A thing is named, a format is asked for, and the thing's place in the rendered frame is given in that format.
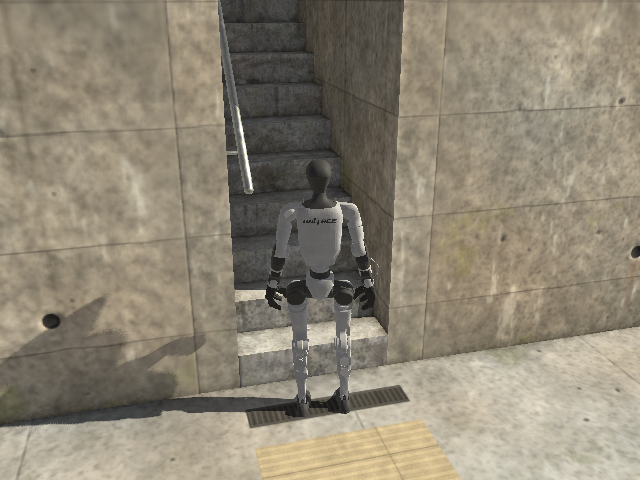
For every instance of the stairs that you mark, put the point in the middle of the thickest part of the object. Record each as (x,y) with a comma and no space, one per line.
(284,130)

